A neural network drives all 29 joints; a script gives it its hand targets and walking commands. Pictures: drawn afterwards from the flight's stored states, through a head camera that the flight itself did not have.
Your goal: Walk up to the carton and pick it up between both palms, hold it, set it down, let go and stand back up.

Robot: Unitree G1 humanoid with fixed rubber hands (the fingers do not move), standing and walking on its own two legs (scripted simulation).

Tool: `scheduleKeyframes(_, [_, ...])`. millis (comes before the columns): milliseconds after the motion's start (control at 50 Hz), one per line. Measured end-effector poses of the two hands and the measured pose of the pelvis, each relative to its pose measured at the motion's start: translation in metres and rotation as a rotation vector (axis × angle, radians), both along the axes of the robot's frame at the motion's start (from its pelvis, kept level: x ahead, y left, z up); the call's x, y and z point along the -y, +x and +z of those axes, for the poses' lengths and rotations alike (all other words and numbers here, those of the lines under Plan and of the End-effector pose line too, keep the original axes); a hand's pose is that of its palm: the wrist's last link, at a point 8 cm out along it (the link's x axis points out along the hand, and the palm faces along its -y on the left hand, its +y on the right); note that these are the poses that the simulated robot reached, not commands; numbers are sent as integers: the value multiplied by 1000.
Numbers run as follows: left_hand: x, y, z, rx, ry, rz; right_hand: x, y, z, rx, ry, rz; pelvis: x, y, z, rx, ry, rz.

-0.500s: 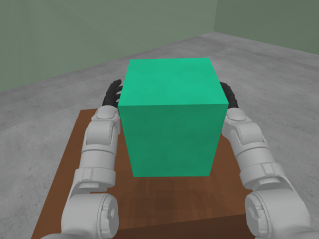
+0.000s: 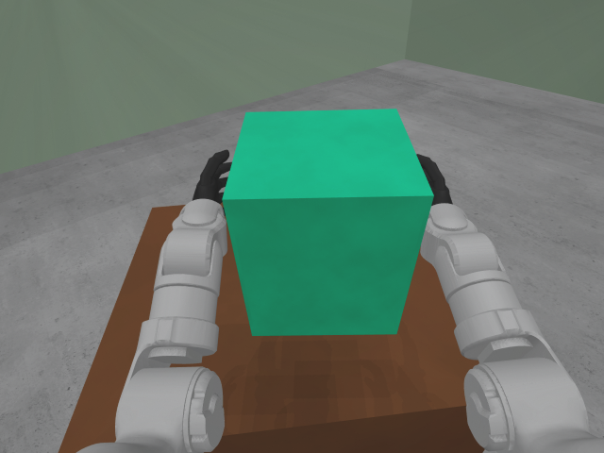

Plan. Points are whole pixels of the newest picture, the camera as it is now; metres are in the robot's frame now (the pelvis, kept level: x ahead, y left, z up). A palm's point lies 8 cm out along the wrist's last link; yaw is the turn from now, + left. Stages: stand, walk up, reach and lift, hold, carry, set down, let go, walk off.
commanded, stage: hold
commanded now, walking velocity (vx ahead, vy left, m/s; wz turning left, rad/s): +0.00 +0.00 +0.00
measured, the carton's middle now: (322, 225) +0.39 +0.01 +0.16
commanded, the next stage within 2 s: set down in 0.08 s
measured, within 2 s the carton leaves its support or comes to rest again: neither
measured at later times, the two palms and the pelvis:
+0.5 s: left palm (210, 203) +0.37 +0.15 +0.21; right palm (436, 209) +0.38 -0.15 +0.19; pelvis +0.00 +0.00 +0.00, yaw +0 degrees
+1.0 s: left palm (226, 228) +0.40 +0.15 +0.14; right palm (428, 231) +0.40 -0.15 +0.13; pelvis +0.03 +0.00 +0.00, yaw +0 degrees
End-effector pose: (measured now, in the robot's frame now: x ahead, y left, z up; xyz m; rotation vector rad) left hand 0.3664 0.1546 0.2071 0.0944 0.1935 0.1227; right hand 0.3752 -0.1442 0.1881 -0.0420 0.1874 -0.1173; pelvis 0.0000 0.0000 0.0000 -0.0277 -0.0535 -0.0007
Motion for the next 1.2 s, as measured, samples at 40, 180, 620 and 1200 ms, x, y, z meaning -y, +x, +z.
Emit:
scheduleKeyframes(40, [0,0,0,0,0,0,0,0,0,0,0,0,0,0,0,0,0,0])
scheduleKeyframes(180, [0,-1,3,10,-1,2,0,0,1,10,1,3,0,0,0,0,0,0])
scheduleKeyframes(620, [3,16,-27,19,-24,-31,6,12,-22,96,145,-34,4,2,1,21,5,1])
scheduleKeyframes(1200, [7,31,-62,35,-40,-35,9,23,-57,119,116,-46,5,24,2,-9,6,0])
